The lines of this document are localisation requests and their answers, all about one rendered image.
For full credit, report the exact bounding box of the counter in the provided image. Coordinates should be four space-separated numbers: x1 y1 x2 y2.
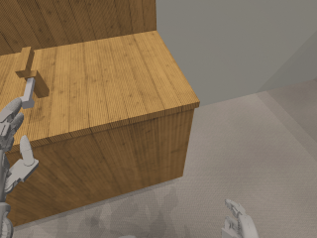
0 0 200 227

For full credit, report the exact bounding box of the robot right hand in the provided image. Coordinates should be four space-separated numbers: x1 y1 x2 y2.
221 198 260 238

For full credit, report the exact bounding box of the robot left forearm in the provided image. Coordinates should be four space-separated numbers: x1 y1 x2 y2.
0 202 14 238

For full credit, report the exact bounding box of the robot left hand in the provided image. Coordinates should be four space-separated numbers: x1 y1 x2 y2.
0 97 39 203

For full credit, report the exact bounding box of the tap lever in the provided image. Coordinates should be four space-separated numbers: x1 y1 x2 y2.
20 77 36 109

